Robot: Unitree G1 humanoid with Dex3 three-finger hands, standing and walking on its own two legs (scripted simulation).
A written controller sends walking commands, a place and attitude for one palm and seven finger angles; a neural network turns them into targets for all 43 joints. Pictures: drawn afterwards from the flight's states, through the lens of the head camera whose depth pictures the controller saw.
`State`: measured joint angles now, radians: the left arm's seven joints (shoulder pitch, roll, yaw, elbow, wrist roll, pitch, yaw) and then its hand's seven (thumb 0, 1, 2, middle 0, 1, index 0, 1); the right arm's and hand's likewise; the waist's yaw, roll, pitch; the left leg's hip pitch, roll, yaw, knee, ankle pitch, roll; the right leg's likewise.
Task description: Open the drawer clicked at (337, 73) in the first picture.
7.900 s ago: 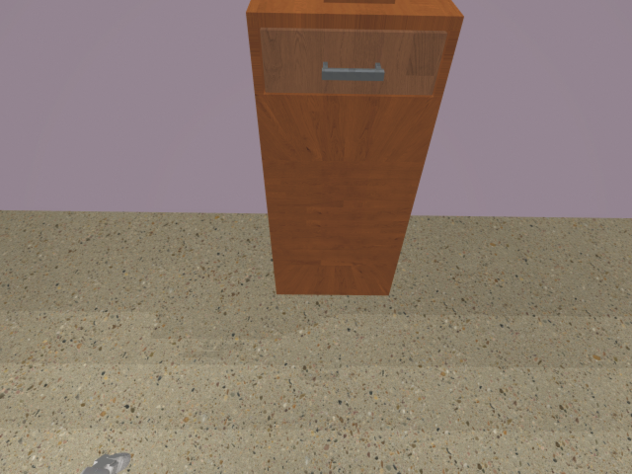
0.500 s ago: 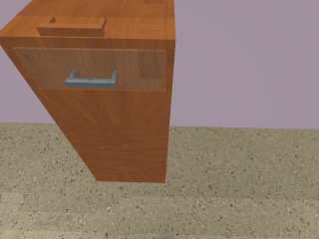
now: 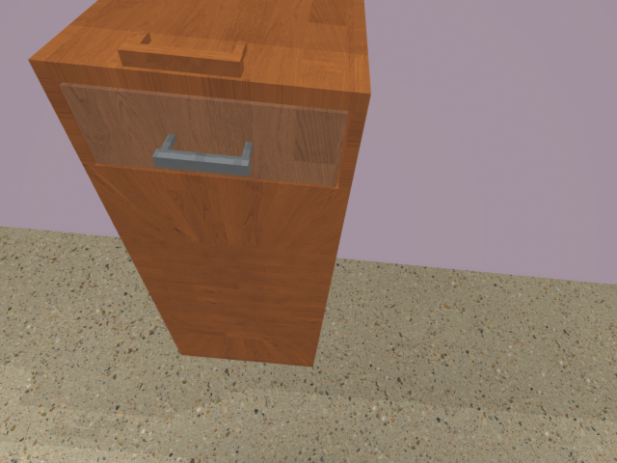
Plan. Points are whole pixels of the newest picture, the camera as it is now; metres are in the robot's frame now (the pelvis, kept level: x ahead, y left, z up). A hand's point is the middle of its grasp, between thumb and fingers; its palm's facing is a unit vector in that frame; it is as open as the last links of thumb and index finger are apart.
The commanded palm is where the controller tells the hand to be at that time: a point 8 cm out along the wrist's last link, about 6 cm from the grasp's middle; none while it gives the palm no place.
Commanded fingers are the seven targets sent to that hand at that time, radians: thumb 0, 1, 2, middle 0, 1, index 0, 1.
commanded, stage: come to a stop and stand still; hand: left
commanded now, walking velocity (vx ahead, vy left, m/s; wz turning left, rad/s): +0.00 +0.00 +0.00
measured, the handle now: (206, 153) +0.48 +0.20 +0.12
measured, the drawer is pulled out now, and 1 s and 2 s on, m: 0.00 0.00 0.00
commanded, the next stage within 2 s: look again from close up in 0.44 s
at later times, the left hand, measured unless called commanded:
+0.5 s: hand out of the picture +0.03 +0.17 -0.17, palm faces +0.03 -0.98 -0.20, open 7.3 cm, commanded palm none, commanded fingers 0.00 0.90 0.90 -0.20 -0.30 -0.20 -0.30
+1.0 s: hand out of the picture +0.00 +0.15 -0.17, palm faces +0.01 -0.98 -0.21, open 7.3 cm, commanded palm none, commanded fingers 0.00 0.90 0.90 -0.20 -0.30 -0.20 -0.30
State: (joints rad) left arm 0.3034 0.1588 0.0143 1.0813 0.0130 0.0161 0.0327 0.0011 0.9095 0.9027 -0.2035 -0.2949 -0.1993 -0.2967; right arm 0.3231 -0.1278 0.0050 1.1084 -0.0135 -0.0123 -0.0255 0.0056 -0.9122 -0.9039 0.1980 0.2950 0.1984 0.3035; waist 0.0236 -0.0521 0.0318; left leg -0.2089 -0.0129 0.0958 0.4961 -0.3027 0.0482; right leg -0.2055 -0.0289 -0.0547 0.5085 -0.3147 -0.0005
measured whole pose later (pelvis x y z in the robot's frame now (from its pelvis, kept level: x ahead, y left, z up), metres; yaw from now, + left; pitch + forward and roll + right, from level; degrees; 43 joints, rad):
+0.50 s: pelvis +0.02 +0.00 +0.00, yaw +0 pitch +0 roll +1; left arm 0.27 0.15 0.00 1.12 0.01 0.00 0.05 0.00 0.92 0.90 -0.20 -0.29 -0.20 -0.30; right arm 0.29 -0.13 0.01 1.16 -0.01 -0.03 -0.04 0.01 -0.92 -0.90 0.20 0.30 0.20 0.30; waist 0.01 -0.01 0.02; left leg -0.12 -0.03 0.11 0.42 -0.30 0.05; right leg -0.14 -0.05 -0.04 0.47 -0.33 0.01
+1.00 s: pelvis +0.00 -0.02 +0.00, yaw -1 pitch -1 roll +1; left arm 0.29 0.14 -0.03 1.09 0.00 -0.01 0.04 0.00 0.91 0.90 -0.20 -0.29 -0.20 -0.30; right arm 0.29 -0.17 0.02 1.10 -0.01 -0.01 -0.02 0.01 -0.93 -0.90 0.20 0.30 0.20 0.30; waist 0.00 0.02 0.03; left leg -0.15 0.00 0.10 0.47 -0.29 0.02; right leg -0.16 -0.01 -0.05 0.51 -0.32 -0.02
